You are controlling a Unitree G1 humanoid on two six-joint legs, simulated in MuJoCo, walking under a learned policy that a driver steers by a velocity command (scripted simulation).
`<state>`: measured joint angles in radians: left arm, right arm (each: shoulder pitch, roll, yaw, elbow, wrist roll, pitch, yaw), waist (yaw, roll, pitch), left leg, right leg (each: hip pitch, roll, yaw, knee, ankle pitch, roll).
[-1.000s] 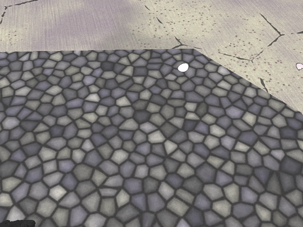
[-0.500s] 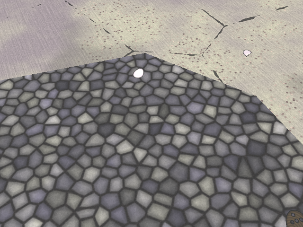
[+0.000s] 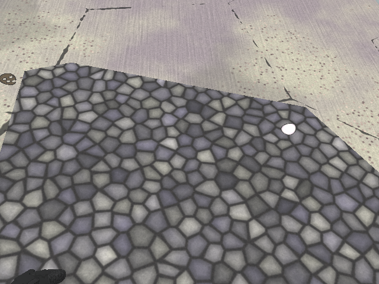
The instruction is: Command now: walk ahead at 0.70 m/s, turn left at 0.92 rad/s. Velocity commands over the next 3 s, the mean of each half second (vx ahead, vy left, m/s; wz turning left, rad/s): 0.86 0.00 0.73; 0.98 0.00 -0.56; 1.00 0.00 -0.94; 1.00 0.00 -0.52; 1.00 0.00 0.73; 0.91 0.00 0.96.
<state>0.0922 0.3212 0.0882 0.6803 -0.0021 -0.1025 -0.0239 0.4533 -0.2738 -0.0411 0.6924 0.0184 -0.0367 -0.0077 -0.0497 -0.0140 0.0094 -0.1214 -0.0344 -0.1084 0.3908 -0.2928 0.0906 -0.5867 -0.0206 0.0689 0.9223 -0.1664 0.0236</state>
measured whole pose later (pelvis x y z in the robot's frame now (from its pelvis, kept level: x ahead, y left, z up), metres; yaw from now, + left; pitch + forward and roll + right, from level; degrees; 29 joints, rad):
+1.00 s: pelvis +0.74 +0.17 -0.02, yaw +0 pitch -1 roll +4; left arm 0.10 0.34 0.06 0.63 -0.03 -0.02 -0.04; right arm 0.44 -0.33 -0.09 0.84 -0.01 -0.10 -0.01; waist -0.09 -0.03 0.04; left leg 0.14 -0.01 0.25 0.27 -0.37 -0.05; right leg -0.81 -0.13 -0.03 1.01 -0.02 -0.05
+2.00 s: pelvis +1.54 -0.08 -0.03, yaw -42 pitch +1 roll +2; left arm -0.06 0.25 -0.01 0.55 -0.02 -0.10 -0.06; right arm 0.59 -0.26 -0.04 0.88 0.03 -0.09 0.01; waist -0.16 -0.01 0.05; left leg 0.21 0.02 0.03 0.16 -0.37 -0.04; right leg -0.68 -0.07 0.06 0.64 0.01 -0.03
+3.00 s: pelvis +2.31 -0.48 -0.04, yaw +12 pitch +1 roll -3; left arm -0.01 0.29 0.05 0.59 0.02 -0.13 -0.01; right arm 0.34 -0.34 -0.09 0.69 0.04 0.00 -0.03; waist -0.10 0.04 0.07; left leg -0.19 -0.11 -0.28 1.11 -0.60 0.01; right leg -0.51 0.03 0.05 0.60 -0.10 0.04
